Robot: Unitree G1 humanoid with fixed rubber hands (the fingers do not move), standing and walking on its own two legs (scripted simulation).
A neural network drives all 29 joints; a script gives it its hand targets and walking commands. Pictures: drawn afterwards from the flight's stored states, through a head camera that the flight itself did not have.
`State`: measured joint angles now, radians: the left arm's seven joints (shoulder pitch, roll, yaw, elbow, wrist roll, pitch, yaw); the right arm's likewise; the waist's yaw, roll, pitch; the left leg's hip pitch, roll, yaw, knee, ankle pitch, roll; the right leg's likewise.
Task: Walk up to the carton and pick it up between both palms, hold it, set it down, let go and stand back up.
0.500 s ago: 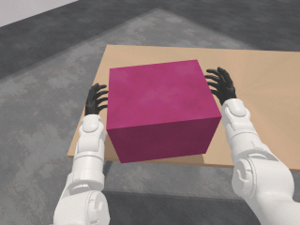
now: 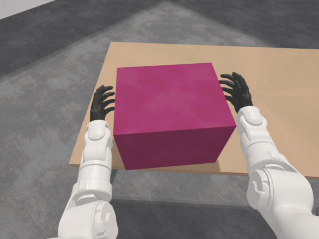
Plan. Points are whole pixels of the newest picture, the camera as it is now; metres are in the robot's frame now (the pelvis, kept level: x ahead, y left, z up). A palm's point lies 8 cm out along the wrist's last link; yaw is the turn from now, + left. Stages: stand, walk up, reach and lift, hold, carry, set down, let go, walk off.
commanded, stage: set down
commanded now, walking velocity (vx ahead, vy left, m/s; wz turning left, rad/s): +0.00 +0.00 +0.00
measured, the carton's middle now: (168, 117) +0.43 +0.06 +0.00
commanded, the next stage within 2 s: none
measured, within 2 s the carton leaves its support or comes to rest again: neither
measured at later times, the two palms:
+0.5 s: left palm (99, 117) +0.35 +0.23 +0.07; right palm (241, 102) +0.45 -0.13 +0.09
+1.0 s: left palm (101, 123) +0.36 +0.23 +0.03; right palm (237, 103) +0.47 -0.13 +0.07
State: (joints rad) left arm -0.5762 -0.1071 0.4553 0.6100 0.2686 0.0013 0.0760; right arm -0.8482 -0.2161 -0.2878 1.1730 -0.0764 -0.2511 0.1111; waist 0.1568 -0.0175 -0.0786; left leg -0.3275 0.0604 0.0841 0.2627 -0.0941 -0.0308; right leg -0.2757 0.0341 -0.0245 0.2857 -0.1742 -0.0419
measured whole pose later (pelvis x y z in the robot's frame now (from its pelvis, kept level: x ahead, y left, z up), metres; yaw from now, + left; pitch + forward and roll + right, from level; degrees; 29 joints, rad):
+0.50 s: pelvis +0.00 +0.00 +0.00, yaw +0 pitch +11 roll +0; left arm -0.58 -0.11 0.49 0.63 0.27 -0.06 0.07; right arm -0.86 -0.21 -0.31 1.19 -0.10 -0.27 0.12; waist 0.15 -0.02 -0.09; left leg -0.35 0.06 0.08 0.27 -0.09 -0.03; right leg -0.30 0.03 -0.03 0.30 -0.18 -0.05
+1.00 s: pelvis +0.00 +0.00 -0.01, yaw -1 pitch +15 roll -1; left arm -0.62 0.01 0.26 0.84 0.08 -0.09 0.16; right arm -0.95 -0.31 0.00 1.35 0.19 -0.24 0.10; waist 0.19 -0.02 -0.15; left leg -0.49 0.08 0.09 0.37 -0.13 -0.03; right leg -0.41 0.05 -0.03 0.33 -0.18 -0.04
